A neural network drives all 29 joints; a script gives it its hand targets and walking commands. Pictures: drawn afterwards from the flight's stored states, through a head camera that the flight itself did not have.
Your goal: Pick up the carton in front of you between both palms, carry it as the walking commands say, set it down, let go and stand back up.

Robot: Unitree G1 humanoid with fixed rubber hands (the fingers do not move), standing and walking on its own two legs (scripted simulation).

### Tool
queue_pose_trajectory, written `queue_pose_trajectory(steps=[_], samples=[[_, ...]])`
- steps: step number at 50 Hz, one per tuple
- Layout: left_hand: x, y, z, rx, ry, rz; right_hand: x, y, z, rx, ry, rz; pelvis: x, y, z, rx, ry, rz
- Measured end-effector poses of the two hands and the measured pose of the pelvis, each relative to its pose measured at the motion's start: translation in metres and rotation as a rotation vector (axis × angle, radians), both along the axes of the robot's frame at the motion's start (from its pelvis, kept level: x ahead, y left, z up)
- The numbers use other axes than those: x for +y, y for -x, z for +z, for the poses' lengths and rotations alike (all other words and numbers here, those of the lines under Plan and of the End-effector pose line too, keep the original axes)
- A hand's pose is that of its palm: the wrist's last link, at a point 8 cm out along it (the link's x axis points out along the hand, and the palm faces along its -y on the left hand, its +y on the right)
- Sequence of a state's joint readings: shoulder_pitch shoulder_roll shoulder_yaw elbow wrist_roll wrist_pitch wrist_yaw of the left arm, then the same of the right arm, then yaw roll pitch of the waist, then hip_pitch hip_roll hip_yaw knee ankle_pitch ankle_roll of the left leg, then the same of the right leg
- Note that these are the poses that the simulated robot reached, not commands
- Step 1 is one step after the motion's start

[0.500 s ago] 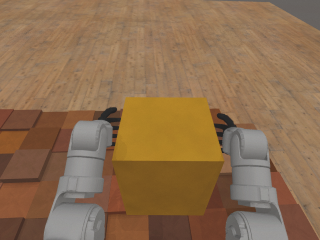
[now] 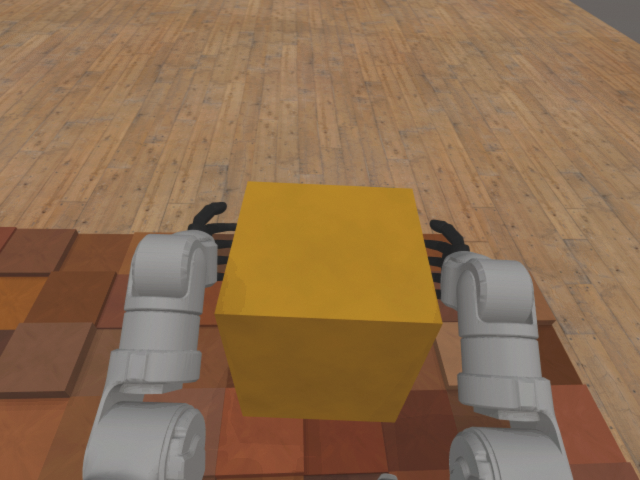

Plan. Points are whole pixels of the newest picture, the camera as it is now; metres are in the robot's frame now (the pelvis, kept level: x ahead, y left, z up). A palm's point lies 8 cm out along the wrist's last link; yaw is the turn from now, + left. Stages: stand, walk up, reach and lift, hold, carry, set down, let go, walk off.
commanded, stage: carry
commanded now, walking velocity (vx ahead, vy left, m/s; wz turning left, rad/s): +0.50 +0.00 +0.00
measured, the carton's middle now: (324, 306) +0.35 -0.01 +0.04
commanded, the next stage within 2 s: none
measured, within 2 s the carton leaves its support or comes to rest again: neither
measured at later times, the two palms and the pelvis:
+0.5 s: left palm (252, 140) +0.62 +0.11 +0.12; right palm (427, 145) +0.64 -0.19 +0.11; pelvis +0.27 -0.05 +0.01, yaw +1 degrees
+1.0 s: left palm (270, 55) +0.91 +0.10 +0.14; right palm (411, 62) +0.90 -0.19 +0.15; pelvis +0.60 -0.03 +0.05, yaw -2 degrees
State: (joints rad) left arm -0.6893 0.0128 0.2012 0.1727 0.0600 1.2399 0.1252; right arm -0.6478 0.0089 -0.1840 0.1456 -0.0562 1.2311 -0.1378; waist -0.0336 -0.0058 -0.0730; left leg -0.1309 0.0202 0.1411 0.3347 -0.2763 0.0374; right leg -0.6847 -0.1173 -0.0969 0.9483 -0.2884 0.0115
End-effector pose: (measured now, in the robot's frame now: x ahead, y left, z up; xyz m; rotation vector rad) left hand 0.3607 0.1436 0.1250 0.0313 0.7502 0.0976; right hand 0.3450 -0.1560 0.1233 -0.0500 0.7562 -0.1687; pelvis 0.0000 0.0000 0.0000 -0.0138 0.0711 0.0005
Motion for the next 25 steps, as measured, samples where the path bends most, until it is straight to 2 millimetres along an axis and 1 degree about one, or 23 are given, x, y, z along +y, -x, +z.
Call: queue_pose_trajectory(steps=[4, 6, 9, 10, 12, 15, 17, 19, 22, 25], samples=[[-0.012, -0.049, -0.005, -0.001, -0.002, 0.011, -0.012, -0.053, -0.005, -0.002, -0.01, 0.004, -0.013, -0.048, -0.006, 0.005, -0.009, 0.005], [-0.019, -0.076, -0.011, -0.001, -0.009, 0.019, -0.02, -0.082, -0.013, -0.001, -0.019, 0.009, -0.022, -0.075, -0.012, 0.004, -0.013, 0.01], [-0.03, -0.114, -0.023, -0.005, -0.03, 0.043, -0.03, -0.129, -0.029, -0.006, -0.037, 0.034, -0.037, -0.116, -0.027, -0.011, -0.005, 0.026], [-0.033, -0.124, -0.028, 0.003, -0.042, 0.049, -0.033, -0.143, -0.035, 0.002, -0.045, 0.043, -0.04, -0.126, -0.027, -0.01, 0.001, 0.026], [-0.036, -0.138, -0.039, 0.042, -0.048, 0.065, -0.036, -0.164, -0.045, 0.04, -0.053, 0.056, -0.047, -0.142, -0.021, -0.006, -0.006, 0.033], [-0.036, -0.156, -0.049, 0.085, -0.04, 0.091, -0.036, -0.192, -0.052, 0.083, -0.056, 0.072, -0.054, -0.166, -0.01, 0.001, -0.02, 0.037], [-0.035, -0.172, -0.047, 0.079, -0.03, 0.112, -0.035, -0.212, -0.049, 0.078, -0.062, 0.079, -0.058, -0.183, -0.003, 0.007, -0.027, 0.035], [-0.034, -0.191, -0.04, 0.052, -0.025, 0.13, -0.034, -0.233, -0.044, 0.049, -0.07, 0.08, -0.06, -0.201, 0.001, 0.013, -0.031, 0.031], [-0.033, -0.224, -0.025, -0.007, -0.013, 0.139, -0.033, -0.264, -0.03, -0.01, -0.083, 0.07, -0.059, -0.232, 0.004, 0.018, -0.03, 0.023], [-0.032, -0.261, -0.009, -0.055, -0.006, 0.131, -0.031, -0.298, -0.014, -0.059, -0.089, 0.056, -0.054, -0.269, 0.007, 0.021, -0.029, 0.015]])
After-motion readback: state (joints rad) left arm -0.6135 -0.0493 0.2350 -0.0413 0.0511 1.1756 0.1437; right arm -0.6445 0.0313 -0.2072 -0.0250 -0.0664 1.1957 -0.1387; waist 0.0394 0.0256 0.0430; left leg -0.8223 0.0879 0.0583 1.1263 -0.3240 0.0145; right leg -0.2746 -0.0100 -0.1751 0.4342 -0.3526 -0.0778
